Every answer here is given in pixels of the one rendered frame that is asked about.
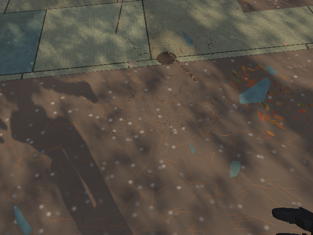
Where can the robot right hand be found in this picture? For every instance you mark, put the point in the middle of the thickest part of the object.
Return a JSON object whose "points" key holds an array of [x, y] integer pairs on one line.
{"points": [[301, 217]]}

